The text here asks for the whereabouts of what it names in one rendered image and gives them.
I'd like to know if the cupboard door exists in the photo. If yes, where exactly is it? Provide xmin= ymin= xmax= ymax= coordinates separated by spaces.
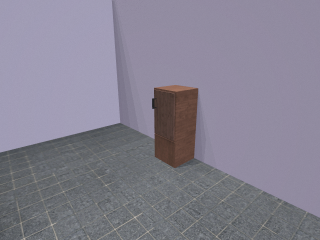
xmin=154 ymin=90 xmax=175 ymax=141

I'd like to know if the handle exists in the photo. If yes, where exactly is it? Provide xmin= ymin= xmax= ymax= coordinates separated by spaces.
xmin=152 ymin=98 xmax=157 ymax=109

